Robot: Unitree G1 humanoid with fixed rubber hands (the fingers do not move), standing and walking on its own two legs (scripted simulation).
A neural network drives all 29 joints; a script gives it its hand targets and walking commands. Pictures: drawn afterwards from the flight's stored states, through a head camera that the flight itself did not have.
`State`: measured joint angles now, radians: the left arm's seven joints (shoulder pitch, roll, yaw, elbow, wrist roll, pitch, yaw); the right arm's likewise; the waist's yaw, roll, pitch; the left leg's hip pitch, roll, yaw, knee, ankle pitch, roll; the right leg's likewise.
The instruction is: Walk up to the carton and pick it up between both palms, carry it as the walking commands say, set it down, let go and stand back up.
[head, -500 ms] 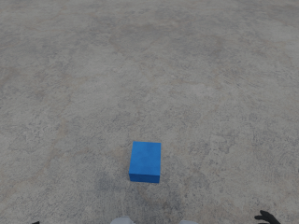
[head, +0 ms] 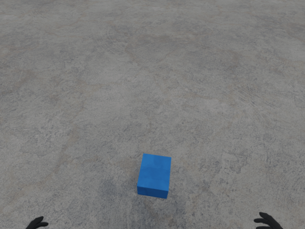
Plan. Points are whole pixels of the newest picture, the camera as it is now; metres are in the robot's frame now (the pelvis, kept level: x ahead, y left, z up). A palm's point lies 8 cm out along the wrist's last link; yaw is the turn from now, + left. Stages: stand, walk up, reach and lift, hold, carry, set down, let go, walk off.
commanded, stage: walk up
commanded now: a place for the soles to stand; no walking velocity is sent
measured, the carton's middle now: (154, 175) +0.55 -0.03 -0.69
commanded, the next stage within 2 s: reach and lift in 1.58 s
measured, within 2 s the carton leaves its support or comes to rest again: neither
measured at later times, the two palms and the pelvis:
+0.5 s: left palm out of the picture +0.14 +0.39 -0.12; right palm (266, 223) +0.16 -0.30 -0.09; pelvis +0.07 +0.05 -0.02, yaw -5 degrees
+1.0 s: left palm (42, 183) +0.28 +0.34 -0.09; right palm (271, 225) +0.16 -0.31 -0.09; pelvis +0.09 +0.04 +0.00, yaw -9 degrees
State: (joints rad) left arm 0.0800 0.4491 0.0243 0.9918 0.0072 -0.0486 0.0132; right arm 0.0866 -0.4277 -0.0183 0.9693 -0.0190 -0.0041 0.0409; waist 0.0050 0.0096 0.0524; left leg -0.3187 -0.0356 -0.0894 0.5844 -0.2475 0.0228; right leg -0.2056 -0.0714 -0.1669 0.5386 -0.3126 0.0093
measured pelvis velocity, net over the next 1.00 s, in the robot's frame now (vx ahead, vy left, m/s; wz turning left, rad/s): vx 0.09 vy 0.04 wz -0.16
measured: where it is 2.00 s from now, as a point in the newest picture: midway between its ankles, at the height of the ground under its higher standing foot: outside the picture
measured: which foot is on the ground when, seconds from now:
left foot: down 0.00-0.02, up 0.04-0.20, down 0.22-1.00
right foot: down 0.00-0.24, up 0.26-0.50, down 0.52-1.00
